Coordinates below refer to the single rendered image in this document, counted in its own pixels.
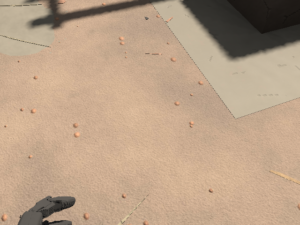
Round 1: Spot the robot left hand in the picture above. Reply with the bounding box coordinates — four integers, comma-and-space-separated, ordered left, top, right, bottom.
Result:
18, 196, 76, 225

